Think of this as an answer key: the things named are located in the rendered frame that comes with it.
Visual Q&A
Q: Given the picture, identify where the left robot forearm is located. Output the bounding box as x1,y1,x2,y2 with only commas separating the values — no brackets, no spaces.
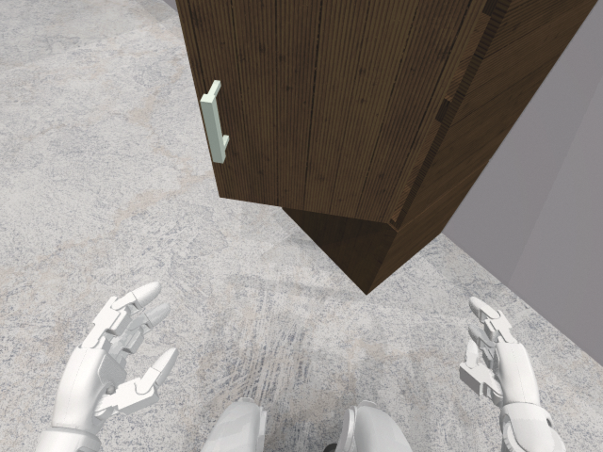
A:
35,428,102,452

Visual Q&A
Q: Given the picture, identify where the left robot hand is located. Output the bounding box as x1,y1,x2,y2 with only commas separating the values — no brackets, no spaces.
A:
51,282,178,435

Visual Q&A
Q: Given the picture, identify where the robot left thigh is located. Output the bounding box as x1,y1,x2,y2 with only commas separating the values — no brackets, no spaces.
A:
201,401,267,452

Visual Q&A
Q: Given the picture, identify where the robot right thigh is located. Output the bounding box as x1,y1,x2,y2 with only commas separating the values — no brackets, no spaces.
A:
340,406,413,452

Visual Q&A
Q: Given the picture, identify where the robot thigh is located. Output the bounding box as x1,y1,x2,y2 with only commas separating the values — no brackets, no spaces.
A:
201,401,267,452
340,406,413,452

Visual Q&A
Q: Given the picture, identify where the cupboard door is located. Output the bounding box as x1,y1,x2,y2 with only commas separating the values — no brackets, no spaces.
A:
175,0,487,223

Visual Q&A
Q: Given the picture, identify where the right robot hand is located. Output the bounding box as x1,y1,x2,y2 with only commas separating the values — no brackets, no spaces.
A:
460,297,541,411

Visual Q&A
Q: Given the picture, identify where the right robot forearm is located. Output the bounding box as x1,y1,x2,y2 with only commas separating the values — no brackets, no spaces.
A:
499,402,566,452

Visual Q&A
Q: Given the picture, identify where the handle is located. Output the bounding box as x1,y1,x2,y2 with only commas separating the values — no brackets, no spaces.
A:
200,80,229,164

